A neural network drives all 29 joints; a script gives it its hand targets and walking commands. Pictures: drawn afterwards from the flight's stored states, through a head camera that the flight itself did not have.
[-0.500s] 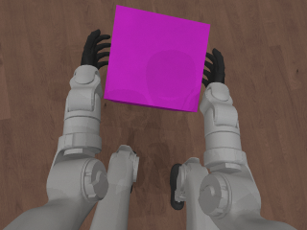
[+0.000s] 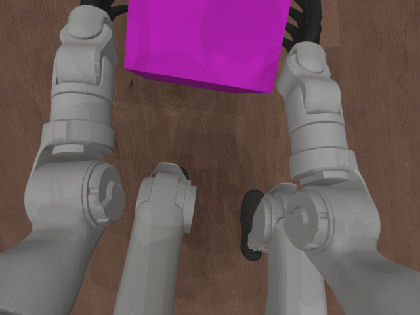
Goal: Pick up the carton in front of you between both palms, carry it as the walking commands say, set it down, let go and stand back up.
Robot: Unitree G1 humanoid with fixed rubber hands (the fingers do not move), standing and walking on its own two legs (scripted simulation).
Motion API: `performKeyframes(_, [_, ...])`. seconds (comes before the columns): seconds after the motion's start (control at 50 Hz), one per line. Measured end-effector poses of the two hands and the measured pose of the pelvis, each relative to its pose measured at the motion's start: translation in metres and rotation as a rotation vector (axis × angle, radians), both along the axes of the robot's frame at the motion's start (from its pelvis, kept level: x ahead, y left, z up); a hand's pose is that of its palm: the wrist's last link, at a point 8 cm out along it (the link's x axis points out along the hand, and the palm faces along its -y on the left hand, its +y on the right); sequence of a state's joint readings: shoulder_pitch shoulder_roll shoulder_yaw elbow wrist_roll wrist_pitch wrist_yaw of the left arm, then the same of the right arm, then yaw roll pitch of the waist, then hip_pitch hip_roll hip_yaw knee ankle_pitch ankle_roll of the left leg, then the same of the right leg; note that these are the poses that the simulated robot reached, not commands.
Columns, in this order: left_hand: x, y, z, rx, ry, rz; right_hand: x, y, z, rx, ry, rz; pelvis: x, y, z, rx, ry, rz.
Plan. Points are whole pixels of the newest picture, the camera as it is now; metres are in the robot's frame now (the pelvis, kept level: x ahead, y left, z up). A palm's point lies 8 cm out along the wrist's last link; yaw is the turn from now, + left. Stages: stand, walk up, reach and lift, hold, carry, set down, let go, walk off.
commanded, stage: set down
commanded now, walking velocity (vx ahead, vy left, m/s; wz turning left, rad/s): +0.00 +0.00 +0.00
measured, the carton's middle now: (202, 26) +0.56 +0.13 -0.23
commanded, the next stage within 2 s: none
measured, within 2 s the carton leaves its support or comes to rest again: rests again in 0.70 s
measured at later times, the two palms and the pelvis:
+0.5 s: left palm (109, 13) +0.53 +0.28 -0.21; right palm (282, 44) +0.56 -0.02 -0.22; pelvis +0.00 +0.00 -0.06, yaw +0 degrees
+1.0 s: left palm (104, 15) +0.53 +0.30 -0.23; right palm (277, 44) +0.56 -0.01 -0.24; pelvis +0.00 +0.00 -0.07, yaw +0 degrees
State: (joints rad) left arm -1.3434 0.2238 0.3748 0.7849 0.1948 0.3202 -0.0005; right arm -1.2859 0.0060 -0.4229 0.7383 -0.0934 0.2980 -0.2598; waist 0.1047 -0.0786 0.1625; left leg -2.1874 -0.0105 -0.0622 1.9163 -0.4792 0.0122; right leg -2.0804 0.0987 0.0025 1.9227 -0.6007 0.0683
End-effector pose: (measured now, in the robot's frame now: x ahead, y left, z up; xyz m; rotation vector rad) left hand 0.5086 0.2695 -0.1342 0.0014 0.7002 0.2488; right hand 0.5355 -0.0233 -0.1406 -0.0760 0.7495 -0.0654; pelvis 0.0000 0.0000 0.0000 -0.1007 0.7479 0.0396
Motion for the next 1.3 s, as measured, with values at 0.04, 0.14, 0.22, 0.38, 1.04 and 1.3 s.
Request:
performKeyframes(0.04, [0.003,0.002,-0.012,-0.002,0.004,-0.004,0.003,0.001,-0.012,0.0,0.004,0.004,-0.001,0.0,-0.007,-0.001,-0.01,-0.001])
performKeyframes(0.14, [0.009,0.007,-0.043,-0.007,0.017,-0.014,0.011,0.005,-0.043,0.002,0.015,0.02,-0.002,0.002,-0.023,-0.003,-0.034,-0.002])
performKeyframes(0.22, [0.015,0.012,-0.066,-0.01,0.029,-0.023,0.017,0.008,-0.066,0.005,0.026,0.035,-0.002,0.002,-0.035,-0.004,-0.053,-0.001])
performKeyframes(0.38, [0.023,0.019,-0.083,0.017,0.062,-0.032,0.024,0.013,-0.082,0.04,0.016,0.049,0.0,0.006,-0.05,0.001,-0.102,-0.008])
performKeyframes(1.04, [0.024,0.03,-0.098,-0.03,0.064,-0.065,0.027,0.013,-0.096,0.139,-0.043,0.109,-0.002,0.003,-0.068,0.025,-0.162,-0.018])
performKeyframes(1.3, [0.023,0.032,-0.1,-0.045,0.049,-0.072,0.029,0.01,-0.098,0.141,-0.054,0.144,-0.002,0.001,-0.07,0.029,-0.188,-0.009])
